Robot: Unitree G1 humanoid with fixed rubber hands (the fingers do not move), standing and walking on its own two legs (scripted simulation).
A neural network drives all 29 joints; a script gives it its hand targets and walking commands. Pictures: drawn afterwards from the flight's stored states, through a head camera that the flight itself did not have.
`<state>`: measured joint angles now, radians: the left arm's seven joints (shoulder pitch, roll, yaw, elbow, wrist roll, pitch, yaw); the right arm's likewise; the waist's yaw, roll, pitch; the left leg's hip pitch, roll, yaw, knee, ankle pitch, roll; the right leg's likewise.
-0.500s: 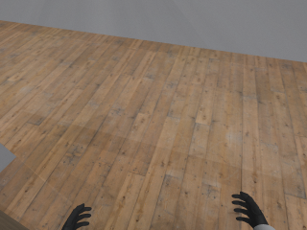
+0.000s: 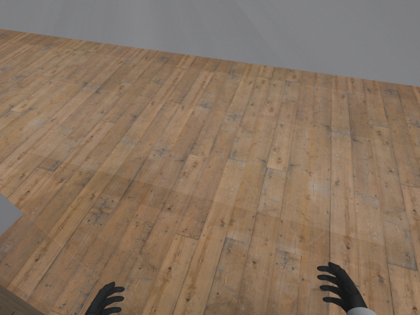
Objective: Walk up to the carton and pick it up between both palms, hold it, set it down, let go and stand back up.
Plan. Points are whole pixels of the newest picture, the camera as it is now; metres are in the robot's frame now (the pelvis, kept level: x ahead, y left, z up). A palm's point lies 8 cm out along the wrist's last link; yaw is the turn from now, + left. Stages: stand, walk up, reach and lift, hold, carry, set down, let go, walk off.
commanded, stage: stand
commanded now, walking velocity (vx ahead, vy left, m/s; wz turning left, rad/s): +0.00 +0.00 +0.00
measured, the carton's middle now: out of the picture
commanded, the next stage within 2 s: walk up in 0.22 s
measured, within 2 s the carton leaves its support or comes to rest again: neither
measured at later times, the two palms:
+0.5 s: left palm out of the picture +0.12 +0.25 -0.09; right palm (353, 309) +0.15 -0.25 -0.08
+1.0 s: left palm out of the picture -0.08 +0.40 -0.11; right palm out of the picture +0.11 -0.17 -0.09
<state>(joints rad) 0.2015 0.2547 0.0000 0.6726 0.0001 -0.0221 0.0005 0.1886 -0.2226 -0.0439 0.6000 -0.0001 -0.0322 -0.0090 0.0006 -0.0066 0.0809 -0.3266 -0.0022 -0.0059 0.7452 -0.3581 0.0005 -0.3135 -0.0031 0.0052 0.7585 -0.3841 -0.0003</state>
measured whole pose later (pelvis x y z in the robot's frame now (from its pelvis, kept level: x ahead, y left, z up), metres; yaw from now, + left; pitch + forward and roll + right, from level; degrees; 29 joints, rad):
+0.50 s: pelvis -0.01 +0.00 +0.00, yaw +1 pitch -4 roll +0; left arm 0.19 0.27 0.00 0.68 0.00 -0.02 0.00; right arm 0.18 -0.24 -0.04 0.60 0.00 -0.01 0.01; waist 0.00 0.00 0.12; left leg -0.34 0.00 -0.02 0.77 -0.35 0.00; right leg -0.31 0.00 -0.01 0.77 -0.38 0.00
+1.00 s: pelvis -0.09 +0.08 +0.00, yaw +22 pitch +0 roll +0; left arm 0.16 0.39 0.00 0.68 0.00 0.01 0.06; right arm 0.24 -0.33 -0.11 0.60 0.00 0.06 0.03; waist -0.02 -0.03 0.27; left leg -0.41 -0.22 -0.03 0.68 -0.25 0.14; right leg -0.47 -0.04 0.01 1.05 -0.49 0.00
